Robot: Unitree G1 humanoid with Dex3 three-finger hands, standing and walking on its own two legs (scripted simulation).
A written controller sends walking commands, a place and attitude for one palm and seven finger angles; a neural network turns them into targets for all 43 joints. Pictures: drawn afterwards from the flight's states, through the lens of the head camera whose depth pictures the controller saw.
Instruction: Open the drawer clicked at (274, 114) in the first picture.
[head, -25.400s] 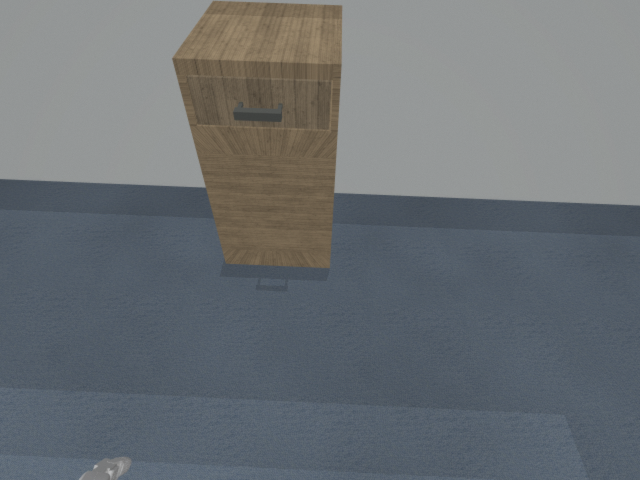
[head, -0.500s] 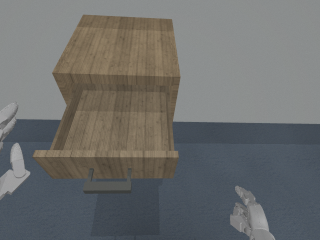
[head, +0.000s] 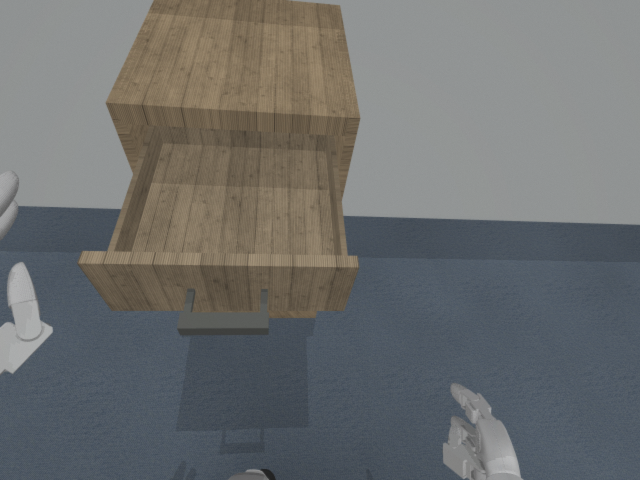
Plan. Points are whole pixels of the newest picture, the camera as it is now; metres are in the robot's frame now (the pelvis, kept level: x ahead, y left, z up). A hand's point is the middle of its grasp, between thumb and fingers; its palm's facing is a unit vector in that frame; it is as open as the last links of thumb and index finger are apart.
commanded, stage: step back with the hand held close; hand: left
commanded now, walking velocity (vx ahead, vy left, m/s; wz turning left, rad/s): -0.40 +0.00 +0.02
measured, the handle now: (226, 309) +0.34 +0.16 -0.06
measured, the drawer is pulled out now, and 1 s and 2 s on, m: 0.28 0.28 0.28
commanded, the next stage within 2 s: stop stepping back and stand still in 0.14 s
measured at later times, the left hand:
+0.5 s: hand out of the picture +0.04 +0.22 +0.14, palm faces +0.45 -0.78 -0.42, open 7.4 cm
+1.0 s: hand out of the picture -0.05 +0.18 +0.14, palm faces +0.41 -0.82 -0.39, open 7.4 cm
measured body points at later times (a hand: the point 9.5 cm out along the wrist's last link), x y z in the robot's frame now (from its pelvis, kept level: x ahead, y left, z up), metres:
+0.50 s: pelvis -0.15 -0.04 -0.01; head -0.13 -0.04 +0.44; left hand +0.01 +0.26 +0.16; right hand +0.04 -0.30 -0.08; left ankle -0.20 +0.07 -0.74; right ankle -0.16 -0.15 -0.74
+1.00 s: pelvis -0.22 -0.06 +0.00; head -0.21 -0.05 +0.45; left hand -0.08 +0.22 +0.16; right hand -0.06 -0.31 -0.08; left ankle -0.23 +0.07 -0.74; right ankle -0.18 -0.14 -0.74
